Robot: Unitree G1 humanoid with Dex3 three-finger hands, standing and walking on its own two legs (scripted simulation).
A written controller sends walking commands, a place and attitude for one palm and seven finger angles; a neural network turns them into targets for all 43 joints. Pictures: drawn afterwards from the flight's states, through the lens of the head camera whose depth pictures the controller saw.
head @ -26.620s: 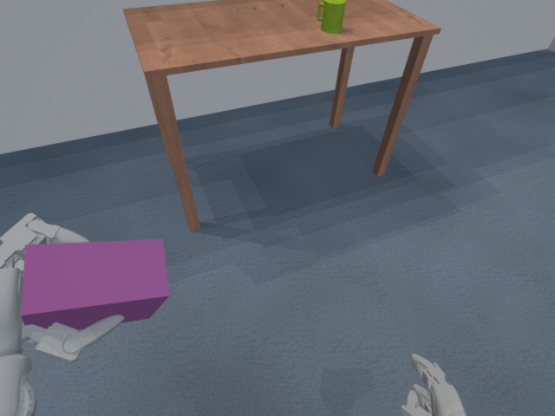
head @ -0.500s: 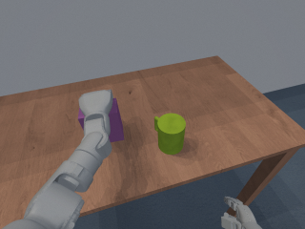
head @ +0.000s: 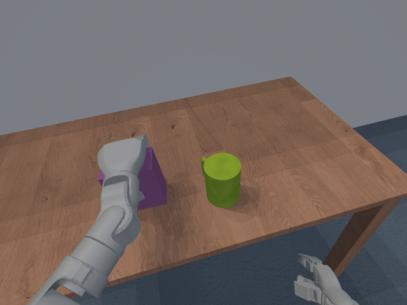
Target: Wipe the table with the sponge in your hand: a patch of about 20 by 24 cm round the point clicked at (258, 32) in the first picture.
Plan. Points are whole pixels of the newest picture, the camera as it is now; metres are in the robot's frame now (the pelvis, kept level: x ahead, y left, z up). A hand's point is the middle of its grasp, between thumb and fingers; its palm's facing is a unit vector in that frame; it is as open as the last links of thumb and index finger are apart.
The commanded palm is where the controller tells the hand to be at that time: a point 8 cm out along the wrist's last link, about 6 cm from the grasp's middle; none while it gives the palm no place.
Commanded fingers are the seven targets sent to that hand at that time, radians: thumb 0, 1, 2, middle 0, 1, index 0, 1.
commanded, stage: wipe back along the third lane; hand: left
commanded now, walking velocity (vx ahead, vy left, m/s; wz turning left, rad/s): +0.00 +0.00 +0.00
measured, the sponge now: (139, 187) +0.35 +0.19 +0.05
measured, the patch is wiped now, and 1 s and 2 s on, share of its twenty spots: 0.95 0.95 0.95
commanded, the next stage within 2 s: slide back across to the middle lane in 0.50 s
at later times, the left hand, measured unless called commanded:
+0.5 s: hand (137, 186) +0.31 +0.17 +0.10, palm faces +0.12 -0.10 -0.99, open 10.5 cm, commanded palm +0.25 +0.15 +0.14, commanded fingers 0.00 0.10 1.30 -1.20 -1.60 -1.20 -1.60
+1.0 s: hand (122, 202) +0.26 +0.18 +0.11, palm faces +0.15 -0.22 -0.96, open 10.6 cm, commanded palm +0.23 +0.20 +0.16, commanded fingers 0.00 0.10 1.30 -1.20 -1.60 -1.20 -1.60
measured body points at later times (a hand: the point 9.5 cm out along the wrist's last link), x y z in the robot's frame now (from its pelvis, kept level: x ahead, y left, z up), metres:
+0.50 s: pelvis -0.01 +0.00 +0.00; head -0.04 -0.05 +0.44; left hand +0.30 +0.17 +0.16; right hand +0.22 -0.21 -0.10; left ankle +0.01 +0.14 -0.74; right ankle -0.05 -0.10 -0.74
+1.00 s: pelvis -0.02 -0.01 +0.00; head -0.05 -0.06 +0.45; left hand +0.25 +0.19 +0.17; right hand +0.21 -0.22 -0.08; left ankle +0.01 +0.14 -0.74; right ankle -0.05 -0.10 -0.74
